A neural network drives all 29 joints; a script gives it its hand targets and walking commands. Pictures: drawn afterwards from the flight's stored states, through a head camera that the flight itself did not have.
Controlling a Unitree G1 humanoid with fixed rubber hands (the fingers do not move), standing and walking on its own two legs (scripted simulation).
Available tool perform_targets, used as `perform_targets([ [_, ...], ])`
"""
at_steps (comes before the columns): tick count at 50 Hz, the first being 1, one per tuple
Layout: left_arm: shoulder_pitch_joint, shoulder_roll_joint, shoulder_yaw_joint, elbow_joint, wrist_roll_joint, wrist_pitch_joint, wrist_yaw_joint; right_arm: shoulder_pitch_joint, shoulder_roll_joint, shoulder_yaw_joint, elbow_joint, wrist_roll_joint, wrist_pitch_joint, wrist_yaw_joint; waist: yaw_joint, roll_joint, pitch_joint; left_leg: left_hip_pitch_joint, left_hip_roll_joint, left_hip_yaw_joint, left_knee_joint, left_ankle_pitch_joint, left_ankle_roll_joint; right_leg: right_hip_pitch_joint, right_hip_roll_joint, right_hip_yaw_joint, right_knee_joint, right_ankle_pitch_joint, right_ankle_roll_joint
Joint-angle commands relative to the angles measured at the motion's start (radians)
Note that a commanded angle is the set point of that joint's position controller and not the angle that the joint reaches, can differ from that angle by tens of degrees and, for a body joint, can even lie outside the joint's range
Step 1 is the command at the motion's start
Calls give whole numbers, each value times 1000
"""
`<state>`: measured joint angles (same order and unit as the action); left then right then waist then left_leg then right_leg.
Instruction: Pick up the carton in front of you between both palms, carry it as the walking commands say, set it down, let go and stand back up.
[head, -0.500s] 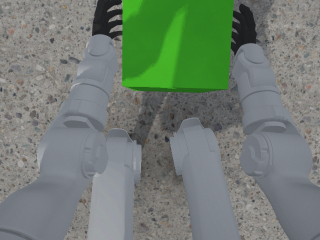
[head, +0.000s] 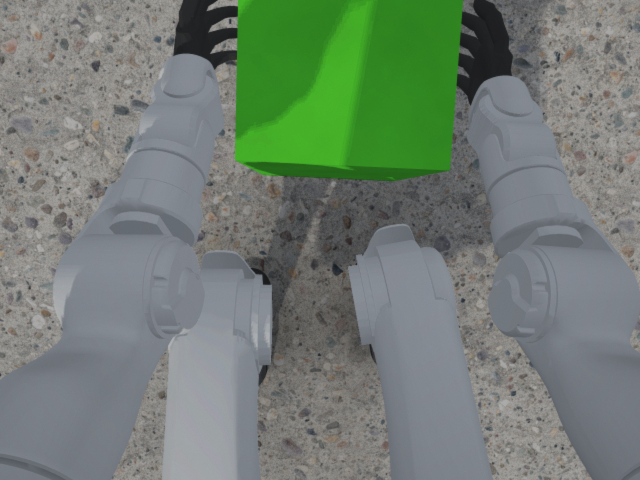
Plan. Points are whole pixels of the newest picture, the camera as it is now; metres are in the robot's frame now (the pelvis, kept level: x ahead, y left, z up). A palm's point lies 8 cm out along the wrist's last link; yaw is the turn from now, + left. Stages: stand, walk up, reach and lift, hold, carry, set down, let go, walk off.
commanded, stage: set down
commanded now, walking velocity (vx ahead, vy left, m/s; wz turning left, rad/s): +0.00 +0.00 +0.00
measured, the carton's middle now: (338, 93) +0.49 -0.07 -0.24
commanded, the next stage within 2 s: let go in 1.54 s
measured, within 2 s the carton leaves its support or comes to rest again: neither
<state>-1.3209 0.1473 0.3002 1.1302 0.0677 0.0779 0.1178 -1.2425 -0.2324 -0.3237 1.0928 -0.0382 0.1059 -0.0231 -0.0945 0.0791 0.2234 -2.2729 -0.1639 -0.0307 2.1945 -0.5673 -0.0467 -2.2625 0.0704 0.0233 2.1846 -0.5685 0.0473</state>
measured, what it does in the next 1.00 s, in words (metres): rises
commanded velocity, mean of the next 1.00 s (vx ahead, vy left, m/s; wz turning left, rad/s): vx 0.00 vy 0.00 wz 0.00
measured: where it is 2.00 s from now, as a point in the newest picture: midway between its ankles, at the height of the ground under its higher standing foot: (316, 340)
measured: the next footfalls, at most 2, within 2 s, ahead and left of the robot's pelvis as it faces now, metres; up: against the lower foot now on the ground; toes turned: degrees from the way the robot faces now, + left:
none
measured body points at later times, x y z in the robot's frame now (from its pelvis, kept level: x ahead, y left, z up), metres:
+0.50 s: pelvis +0.00 -0.01 +0.00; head +0.36 -0.03 +0.27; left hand +0.53 +0.12 -0.19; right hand +0.47 -0.28 -0.19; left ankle +0.11 +0.11 -0.33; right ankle +0.12 -0.12 -0.33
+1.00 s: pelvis +0.01 -0.01 +0.10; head +0.32 -0.03 +0.42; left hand +0.54 +0.10 -0.03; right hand +0.48 -0.28 -0.02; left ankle +0.11 +0.11 -0.33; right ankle +0.11 -0.12 -0.33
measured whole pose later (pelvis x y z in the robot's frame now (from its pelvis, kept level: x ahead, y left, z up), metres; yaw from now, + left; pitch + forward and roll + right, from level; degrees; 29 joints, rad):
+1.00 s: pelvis +0.01 -0.01 +0.10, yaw -1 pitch +44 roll +1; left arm -1.07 0.21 0.18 0.85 -0.04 0.11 0.12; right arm -1.00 -0.29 -0.27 0.85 0.13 0.08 -0.01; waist -0.09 0.03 -0.01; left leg -2.07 -0.08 -0.02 1.86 -0.56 -0.03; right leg -2.10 0.05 0.02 1.86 -0.52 0.00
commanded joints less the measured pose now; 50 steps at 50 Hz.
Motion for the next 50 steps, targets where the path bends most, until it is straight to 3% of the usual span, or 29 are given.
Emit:
perform_targets([
  [1,-400,-656,-194,1,-3,1,-194,-504,582,192,-78,16,-31,189,-46,2,-753,268,-24,38,-169,133,56,315,28,-44,-189,208,-63],
  [9,-374,-470,-168,15,-7,-21,-166,-438,405,116,-13,5,-63,152,-43,-11,-741,293,2,37,-160,115,35,335,7,-45,-180,197,-46],
  [10,-341,-361,-152,12,-14,-30,-143,-392,297,84,2,4,-76,128,-45,-18,-750,309,11,41,-158,115,27,352,0,-49,-181,200,-39],
  [11,-260,-97,-114,15,-20,-46,-87,-279,35,11,36,-6,-99,72,-52,-28,-757,329,27,45,-156,110,15,372,-16,-55,-183,199,-28],
  [12,-230,73,-128,-2,-53,-58,-43,-221,-122,-9,40,14,-123,24,-60,-35,-782,362,40,39,-162,109,9,408,-26,-51,-193,203,-24],
  [14,-200,198,-153,-5,-120,-69,5,-193,-247,-2,59,66,-148,-31,-64,-34,-796,392,60,35,-171,106,-2,430,-41,-38,-204,202,-23],
  [21,-221,176,-276,-158,-267,-96,-4,-224,-267,136,-18,268,-189,-19,-53,-15,-949,455,93,21,-133,248,3,460,-72,-11,-176,359,-34],
  [26,-130,175,-290,-246,-295,-73,-1,-147,-298,161,-115,321,-174,-17,-63,-26,-1146,558,91,45,-132,277,6,617,-66,-26,-187,431,-24],
  [31,-33,176,-240,-398,-248,-32,17,-29,-296,117,-290,284,-127,-30,-70,-53,-1353,613,68,99,-194,224,3,819,-42,-55,-250,445,-12],
  [34,-12,201,-187,-480,-186,7,27,9,-271,79,-400,235,-76,-30,-57,-66,-1363,595,55,122,-258,162,14,871,-29,-60,-309,403,-9],
  [38,6,208,-123,-440,-127,34,25,26,-203,70,-380,206,-37,-17,-17,-80,-1165,516,54,121,-331,84,28,769,-26,-49,-382,288,-6],
  [41,31,180,-110,-381,-115,27,14,28,-175,72,-352,197,-40,-4,-4,-85,-1096,510,59,113,-378,85,30,727,-24,-51,-425,270,-5],
  [45,60,143,-111,-339,-112,19,3,57,-171,57,-324,177,-47,9,-16,-79,-1104,556,61,101,-444,108,25,729,-20,-62,-482,288,0],
  [50,83,121,-122,-392,-104,21,4,106,-190,21,-349,151,-49,20,-37,-47,-1203,680,58,94,-522,164,12,778,-13,-79,-548,342,-1],
])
